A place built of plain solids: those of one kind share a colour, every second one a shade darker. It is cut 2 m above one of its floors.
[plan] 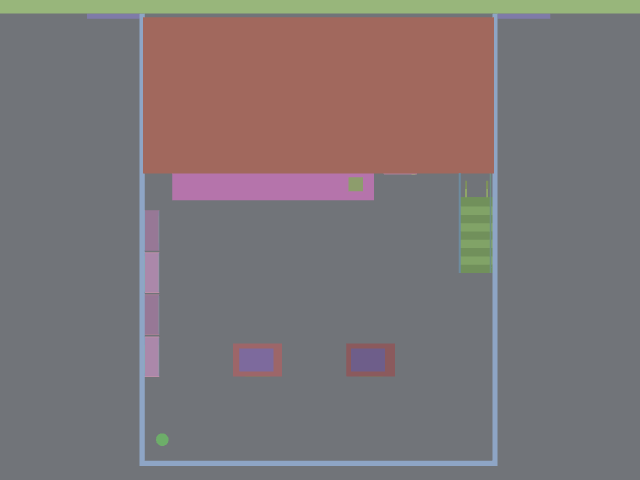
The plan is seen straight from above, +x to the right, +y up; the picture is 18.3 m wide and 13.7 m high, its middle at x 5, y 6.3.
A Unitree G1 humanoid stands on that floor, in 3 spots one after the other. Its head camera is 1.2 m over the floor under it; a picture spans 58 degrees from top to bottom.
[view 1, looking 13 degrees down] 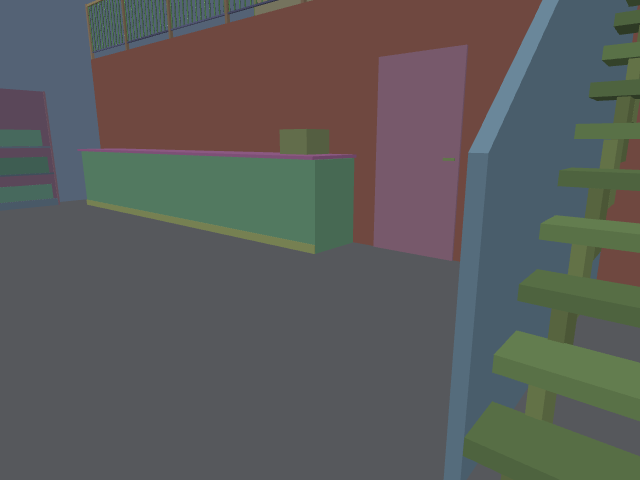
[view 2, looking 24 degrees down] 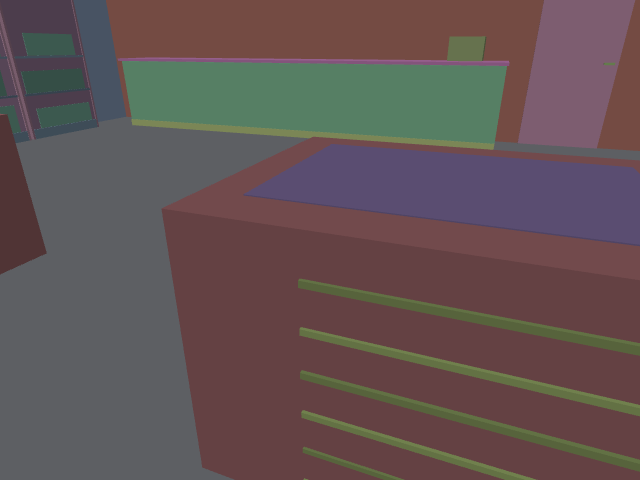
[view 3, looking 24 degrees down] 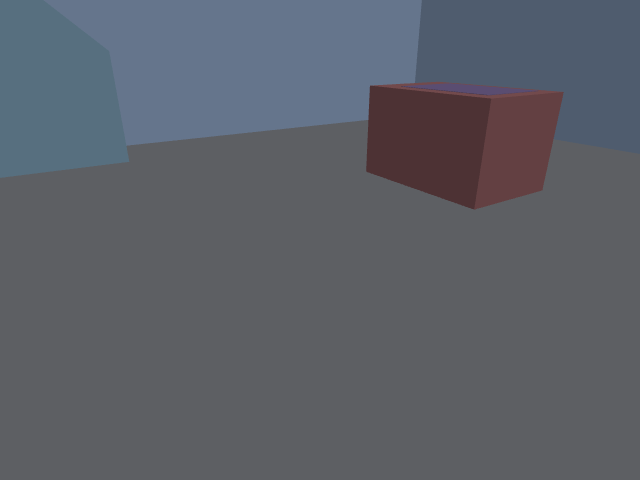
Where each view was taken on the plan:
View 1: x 9.47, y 4.06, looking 130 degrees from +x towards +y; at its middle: counter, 4.71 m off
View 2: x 6.43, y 1.65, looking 111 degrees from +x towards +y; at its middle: chest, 0.88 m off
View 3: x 3.66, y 6.19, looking -33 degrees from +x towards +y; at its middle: ground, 2.95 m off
